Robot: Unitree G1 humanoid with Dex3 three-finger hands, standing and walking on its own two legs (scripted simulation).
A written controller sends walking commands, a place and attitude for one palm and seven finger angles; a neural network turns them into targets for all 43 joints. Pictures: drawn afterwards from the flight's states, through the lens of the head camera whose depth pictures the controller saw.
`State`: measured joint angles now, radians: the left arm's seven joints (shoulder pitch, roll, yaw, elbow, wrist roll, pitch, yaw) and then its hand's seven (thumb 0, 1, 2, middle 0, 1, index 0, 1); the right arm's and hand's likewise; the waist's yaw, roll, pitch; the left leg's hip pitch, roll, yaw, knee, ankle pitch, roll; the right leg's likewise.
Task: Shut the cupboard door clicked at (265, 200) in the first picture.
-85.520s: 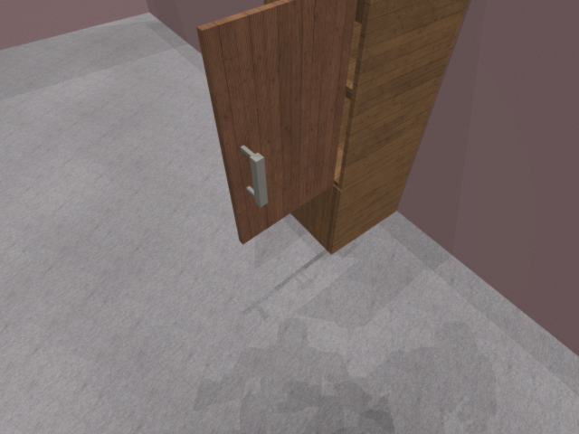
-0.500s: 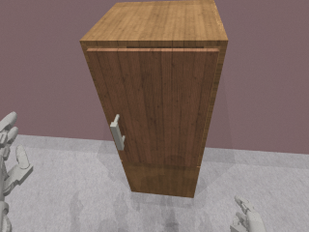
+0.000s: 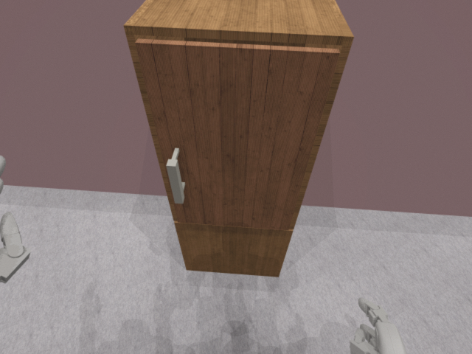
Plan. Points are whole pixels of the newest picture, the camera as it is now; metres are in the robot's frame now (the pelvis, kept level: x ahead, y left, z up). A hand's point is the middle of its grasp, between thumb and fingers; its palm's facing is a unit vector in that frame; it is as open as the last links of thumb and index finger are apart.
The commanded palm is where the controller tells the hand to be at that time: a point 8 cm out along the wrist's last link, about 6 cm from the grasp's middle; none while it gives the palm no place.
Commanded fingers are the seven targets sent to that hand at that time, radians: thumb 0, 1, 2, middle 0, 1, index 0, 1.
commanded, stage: step back with the hand held close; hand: left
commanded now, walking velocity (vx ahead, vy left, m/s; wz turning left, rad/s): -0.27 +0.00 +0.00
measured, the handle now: (177, 176) +0.54 +0.18 -0.07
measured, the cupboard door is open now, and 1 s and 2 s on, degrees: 0 0 0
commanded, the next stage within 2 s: stop stepping back and stand still in 1.12 s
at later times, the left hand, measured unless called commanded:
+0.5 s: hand out of the picture +0.14 +0.27 +0.17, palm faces +0.49 -0.71 -0.51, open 7.4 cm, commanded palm +0.07 +0.30 +0.18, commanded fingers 0.00 0.90 0.90 -0.20 -0.30 -0.20 -0.30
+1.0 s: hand out of the picture +0.07 +0.28 +0.18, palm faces +0.45 -0.82 -0.36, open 7.4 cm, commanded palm +0.01 +0.30 +0.18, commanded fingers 0.00 0.90 0.90 -0.20 -0.30 -0.20 -0.30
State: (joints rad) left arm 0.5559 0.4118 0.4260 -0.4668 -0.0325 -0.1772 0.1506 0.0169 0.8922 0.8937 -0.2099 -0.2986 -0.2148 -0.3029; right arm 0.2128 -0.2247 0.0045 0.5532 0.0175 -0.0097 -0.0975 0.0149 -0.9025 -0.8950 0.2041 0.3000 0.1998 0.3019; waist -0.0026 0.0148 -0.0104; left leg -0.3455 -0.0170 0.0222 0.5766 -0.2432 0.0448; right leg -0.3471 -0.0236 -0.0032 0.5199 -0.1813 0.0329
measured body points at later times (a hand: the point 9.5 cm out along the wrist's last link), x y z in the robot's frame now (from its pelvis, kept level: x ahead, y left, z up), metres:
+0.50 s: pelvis -0.05 -0.01 -0.01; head -0.04 +0.02 +0.44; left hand +0.11 +0.31 +0.20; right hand +0.11 -0.25 -0.09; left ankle +0.04 +0.09 -0.73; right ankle -0.01 -0.14 -0.73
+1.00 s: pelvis -0.14 +0.01 +0.00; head -0.12 +0.05 +0.44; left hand +0.04 +0.32 +0.20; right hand +0.06 -0.19 -0.06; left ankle +0.02 +0.09 -0.73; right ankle -0.27 -0.14 -0.73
